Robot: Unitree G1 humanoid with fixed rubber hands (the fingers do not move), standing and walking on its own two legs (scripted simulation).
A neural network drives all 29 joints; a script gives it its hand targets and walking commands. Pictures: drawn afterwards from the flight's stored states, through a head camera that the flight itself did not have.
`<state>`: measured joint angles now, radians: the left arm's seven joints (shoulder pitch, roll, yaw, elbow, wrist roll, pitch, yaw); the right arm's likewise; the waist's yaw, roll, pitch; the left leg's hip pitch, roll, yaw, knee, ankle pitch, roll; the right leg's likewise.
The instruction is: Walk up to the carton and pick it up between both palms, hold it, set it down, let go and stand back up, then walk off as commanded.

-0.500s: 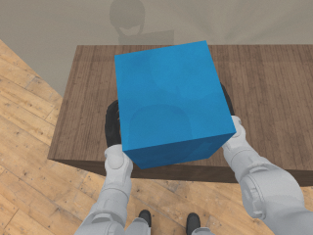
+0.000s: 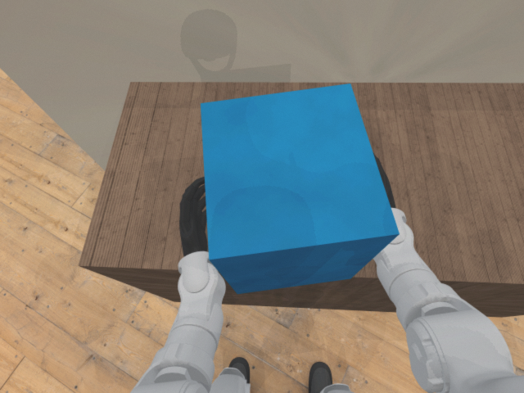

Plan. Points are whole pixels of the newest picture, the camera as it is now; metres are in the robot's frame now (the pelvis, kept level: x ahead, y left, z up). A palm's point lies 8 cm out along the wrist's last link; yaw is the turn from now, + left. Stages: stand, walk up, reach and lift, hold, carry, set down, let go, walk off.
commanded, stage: reach and lift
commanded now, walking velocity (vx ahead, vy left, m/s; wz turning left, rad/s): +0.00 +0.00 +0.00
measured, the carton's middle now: (286, 203) +0.39 +0.03 -0.02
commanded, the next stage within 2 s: none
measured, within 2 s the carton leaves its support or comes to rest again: leaves its support in 0.12 s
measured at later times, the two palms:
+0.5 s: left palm (176, 234) +0.31 +0.17 +0.03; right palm (392, 183) +0.39 -0.11 +0.06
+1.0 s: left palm (180, 193) +0.34 +0.15 +0.11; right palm (446, 169) +0.38 -0.14 +0.13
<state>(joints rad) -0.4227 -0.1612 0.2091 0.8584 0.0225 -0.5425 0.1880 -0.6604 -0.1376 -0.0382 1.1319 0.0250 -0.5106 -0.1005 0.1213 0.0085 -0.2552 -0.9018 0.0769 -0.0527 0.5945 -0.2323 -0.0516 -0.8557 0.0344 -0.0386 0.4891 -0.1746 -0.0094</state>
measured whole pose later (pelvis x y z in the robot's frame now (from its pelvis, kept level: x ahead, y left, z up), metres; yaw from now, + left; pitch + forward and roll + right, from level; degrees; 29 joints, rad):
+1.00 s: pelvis -0.03 -0.02 +0.02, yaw +2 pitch +7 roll -1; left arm -0.61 -0.01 0.12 0.77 0.08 0.21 0.15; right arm -0.76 -0.10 -0.07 1.00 0.03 0.15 -0.18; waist 0.05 0.00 -0.21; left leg -0.42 0.07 -0.06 0.50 -0.21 -0.05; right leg -0.41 0.03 -0.04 0.48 -0.19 -0.01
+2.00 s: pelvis -0.02 +0.00 +0.03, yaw +3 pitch -1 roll -1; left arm -0.61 0.04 0.12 0.52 0.12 0.45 0.04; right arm -0.60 -0.03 -0.07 0.63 0.03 0.34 -0.26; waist -0.03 -0.02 -0.09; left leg -0.21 0.04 -0.06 0.44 -0.20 -0.05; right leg -0.19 0.00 -0.04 0.40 -0.19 0.00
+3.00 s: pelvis -0.03 +0.00 +0.03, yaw +3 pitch -4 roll -1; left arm -0.61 0.03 0.12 0.32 0.20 0.65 0.02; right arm -0.61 -0.03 -0.07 0.52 0.06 0.45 -0.25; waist -0.02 -0.02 -0.08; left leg -0.18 0.04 -0.06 0.44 -0.20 -0.05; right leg -0.16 0.00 -0.04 0.40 -0.18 0.00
